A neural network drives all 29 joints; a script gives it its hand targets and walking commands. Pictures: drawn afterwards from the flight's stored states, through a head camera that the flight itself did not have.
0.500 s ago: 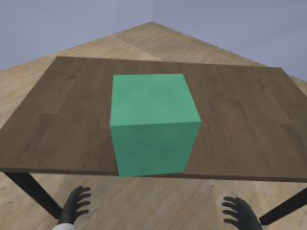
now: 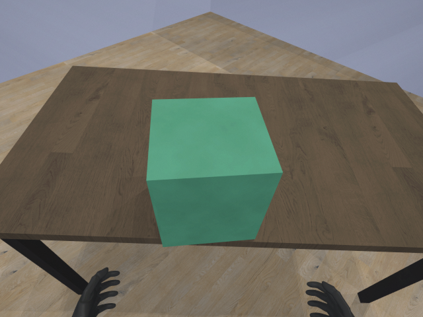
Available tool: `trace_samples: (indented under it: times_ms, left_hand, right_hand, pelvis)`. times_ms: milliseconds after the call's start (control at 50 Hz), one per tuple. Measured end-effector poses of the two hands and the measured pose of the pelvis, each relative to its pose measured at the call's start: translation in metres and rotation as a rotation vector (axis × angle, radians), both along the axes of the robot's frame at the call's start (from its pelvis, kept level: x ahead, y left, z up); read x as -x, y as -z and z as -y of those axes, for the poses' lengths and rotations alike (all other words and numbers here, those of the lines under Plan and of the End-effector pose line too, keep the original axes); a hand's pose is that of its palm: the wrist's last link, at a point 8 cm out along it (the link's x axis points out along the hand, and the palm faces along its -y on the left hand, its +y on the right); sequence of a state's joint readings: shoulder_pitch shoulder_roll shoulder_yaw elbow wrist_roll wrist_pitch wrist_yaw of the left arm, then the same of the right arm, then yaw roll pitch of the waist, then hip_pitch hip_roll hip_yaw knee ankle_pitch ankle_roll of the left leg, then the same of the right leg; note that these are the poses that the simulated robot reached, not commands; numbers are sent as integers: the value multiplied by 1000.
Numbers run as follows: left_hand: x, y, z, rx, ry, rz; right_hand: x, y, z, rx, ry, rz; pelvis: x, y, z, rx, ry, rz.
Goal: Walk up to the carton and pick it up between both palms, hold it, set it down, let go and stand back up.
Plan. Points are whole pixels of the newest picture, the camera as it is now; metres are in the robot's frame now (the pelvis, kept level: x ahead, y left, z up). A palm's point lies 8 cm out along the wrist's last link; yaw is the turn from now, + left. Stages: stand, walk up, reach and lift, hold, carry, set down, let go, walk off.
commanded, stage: set down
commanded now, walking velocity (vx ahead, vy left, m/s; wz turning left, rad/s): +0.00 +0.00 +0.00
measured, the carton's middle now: (207, 174) +0.41 +0.03 +0.04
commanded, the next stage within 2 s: let go in 0.38 s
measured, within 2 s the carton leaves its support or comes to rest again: neither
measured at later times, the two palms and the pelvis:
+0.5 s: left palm out of the picture +0.13 +0.24 -0.09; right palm out of the picture +0.13 -0.23 -0.07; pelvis +0.00 +0.00 +0.00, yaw +0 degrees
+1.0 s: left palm out of the picture +0.14 +0.25 -0.09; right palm out of the picture +0.14 -0.24 -0.09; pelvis +0.01 +0.00 +0.00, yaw +0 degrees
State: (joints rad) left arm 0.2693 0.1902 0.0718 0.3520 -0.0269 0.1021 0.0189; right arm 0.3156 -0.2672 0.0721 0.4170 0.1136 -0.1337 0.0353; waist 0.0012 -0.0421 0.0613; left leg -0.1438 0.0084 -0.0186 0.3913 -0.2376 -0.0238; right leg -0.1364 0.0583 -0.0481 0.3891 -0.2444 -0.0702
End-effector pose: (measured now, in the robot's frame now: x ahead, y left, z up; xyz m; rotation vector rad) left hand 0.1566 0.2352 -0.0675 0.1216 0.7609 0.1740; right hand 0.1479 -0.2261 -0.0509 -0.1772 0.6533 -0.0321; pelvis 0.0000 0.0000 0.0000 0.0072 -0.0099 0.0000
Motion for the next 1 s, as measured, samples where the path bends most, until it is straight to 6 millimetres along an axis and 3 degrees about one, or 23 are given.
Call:
trace_samples:
  times_ms: [360,740,920,1000]
  left_hand:
    - [22,16,0,11,22,-91]
    - [12,20,-2,-12,14,-128]
    - [11,20,-2,-24,27,-127]
    - [20,24,-14,-57,32,-139]
  right_hand:
    - [21,15,4,44,20,-41]
    - [-2,24,9,56,45,-76]
    - [4,30,9,55,44,-92]
    - [10,35,16,101,45,-175]
  pelvis:
    - [4,0,0,0,0,28]
    - [-4,0,0,0,0,8]
    - [-5,0,0,0,0,8]
    - [-5,0,0,0,0,7]
